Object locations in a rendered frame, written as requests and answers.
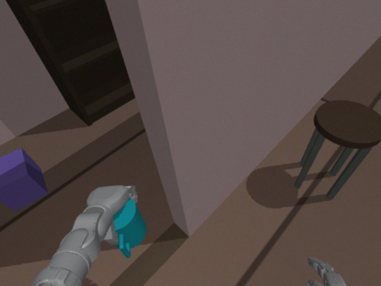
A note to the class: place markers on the left robot arm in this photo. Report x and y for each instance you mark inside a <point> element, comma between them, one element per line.
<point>78,249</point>

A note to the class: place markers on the bookshelf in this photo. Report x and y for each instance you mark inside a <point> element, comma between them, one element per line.
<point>76,42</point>

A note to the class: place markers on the stool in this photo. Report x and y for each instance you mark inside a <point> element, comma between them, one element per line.
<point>348,124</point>

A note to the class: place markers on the left robot hand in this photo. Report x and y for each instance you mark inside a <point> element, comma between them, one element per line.
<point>114,197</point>

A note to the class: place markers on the right robot hand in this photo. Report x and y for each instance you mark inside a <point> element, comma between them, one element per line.
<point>326,272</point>

